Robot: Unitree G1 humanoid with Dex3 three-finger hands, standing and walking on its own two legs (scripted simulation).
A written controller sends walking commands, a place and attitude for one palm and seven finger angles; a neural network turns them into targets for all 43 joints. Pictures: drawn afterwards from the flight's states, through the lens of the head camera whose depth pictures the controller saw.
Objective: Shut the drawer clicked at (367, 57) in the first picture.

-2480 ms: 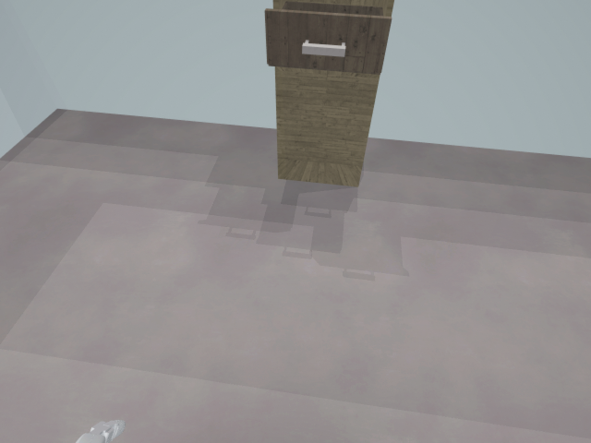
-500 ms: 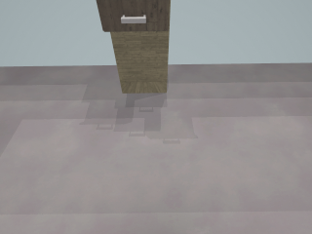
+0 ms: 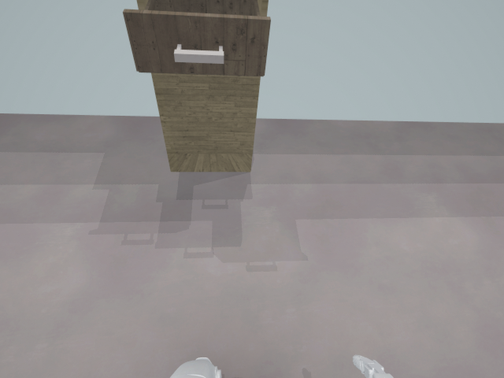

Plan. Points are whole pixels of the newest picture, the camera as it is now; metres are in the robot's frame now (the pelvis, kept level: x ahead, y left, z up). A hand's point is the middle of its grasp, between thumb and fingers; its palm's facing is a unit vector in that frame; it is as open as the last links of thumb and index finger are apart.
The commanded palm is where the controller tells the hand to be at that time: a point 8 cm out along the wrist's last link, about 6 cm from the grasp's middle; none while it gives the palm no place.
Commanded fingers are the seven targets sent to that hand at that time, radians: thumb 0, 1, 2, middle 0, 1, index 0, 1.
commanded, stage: walk to a spot facing it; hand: left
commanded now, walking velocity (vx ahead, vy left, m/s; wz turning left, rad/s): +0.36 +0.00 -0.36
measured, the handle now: (199, 52) +0.86 +0.23 +0.06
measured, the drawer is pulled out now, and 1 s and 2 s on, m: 0.26 0.26 0.26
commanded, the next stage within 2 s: turn to face it in 0.44 s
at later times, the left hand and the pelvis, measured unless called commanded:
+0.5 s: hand (201, 269) +0.34 +0.13 -0.15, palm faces -0.26 -0.96 -0.14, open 7.4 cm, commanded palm none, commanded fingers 0.00 0.90 0.90 -0.20 -0.30 -0.20 -0.30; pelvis +0.19 -0.01 +0.02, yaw -13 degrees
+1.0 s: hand (217, 235) +0.43 +0.12 -0.15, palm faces -0.04 -0.98 -0.17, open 7.3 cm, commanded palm none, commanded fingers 0.00 0.90 0.90 -0.20 -0.30 -0.20 -0.30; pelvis +0.32 -0.05 +0.01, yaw -5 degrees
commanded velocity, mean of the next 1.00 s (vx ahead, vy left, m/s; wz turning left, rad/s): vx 0.13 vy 0.00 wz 0.00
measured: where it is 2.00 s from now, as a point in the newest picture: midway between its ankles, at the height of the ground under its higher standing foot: (264, 351)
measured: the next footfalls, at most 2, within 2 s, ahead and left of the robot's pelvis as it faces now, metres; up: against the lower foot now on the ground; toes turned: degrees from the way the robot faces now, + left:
right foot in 0.58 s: +0.34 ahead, -0.15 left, +0.00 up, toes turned -23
left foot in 1.04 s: +0.40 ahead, +0.06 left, +0.00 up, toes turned +5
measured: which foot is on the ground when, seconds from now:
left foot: down 0.00-0.56, up 0.58-1.00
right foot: up 0.00-0.56, down 0.58-1.00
